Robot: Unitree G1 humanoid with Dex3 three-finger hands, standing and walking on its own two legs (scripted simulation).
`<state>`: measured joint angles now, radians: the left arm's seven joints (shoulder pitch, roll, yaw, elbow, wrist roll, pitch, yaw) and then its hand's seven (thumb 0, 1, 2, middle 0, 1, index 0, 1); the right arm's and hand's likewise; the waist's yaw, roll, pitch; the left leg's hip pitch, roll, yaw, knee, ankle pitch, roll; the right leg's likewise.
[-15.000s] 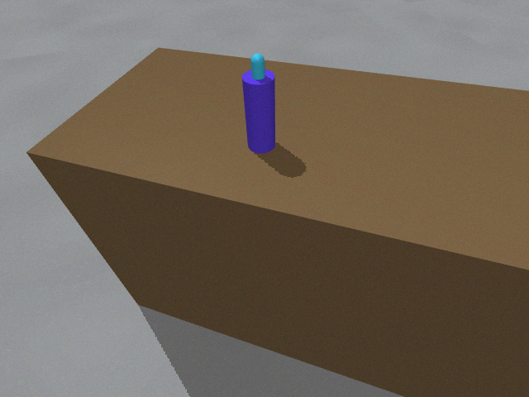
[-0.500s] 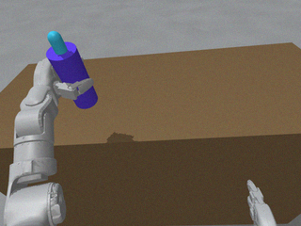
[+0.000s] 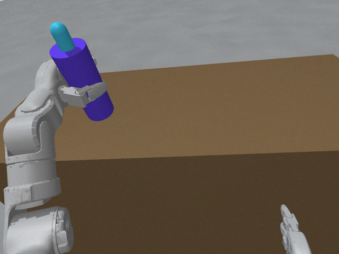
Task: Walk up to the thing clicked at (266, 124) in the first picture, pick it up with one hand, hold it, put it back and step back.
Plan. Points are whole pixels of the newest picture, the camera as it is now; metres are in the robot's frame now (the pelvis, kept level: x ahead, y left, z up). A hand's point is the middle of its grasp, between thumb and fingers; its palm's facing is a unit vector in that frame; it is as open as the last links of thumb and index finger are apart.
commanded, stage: lift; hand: left
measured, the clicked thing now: (82, 75) +0.37 +0.17 +0.31
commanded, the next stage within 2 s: hold in 0.12 s
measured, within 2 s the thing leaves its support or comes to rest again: neither
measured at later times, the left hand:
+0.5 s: hand (79, 78) +0.36 +0.17 +0.31, palm faces +0.07 -1.00 -0.06, open 9.1 cm
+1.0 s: hand (77, 74) +0.34 +0.17 +0.33, palm faces +0.05 -1.00 -0.07, open 9.1 cm
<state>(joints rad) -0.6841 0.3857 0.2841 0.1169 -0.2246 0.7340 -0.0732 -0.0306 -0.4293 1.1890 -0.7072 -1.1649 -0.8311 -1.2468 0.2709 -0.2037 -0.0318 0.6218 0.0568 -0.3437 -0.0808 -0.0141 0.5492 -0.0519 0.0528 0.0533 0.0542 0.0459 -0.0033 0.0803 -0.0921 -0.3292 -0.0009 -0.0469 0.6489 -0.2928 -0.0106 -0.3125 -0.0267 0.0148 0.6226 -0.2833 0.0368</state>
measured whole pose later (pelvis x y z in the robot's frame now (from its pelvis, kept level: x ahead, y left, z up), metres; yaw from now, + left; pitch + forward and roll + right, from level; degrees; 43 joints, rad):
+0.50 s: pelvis +0.00 +0.00 +0.00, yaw +0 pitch -1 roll -1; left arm -0.68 0.41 0.29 0.00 -0.25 0.85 -0.09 -0.03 -0.42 1.17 -0.72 -1.14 -0.85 -1.22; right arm 0.25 -0.20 -0.03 0.68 0.07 -0.40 -0.08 -0.01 0.54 -0.06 0.05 0.05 0.05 0.05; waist 0.02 0.09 -0.11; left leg -0.33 0.00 -0.05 0.66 -0.30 -0.01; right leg -0.32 -0.03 0.01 0.64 -0.30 0.04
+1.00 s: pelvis +0.00 +0.00 +0.00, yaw +0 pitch -1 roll +0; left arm -0.68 0.41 0.31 -0.09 -0.28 0.94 -0.10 -0.03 -0.42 1.17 -0.72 -1.14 -0.84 -1.22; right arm 0.24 -0.22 -0.04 0.69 0.08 -0.39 -0.06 -0.01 0.54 -0.06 0.05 0.05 0.05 0.05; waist 0.03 0.10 -0.12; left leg -0.34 -0.01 -0.05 0.68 -0.31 -0.01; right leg -0.33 -0.03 0.01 0.65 -0.31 0.04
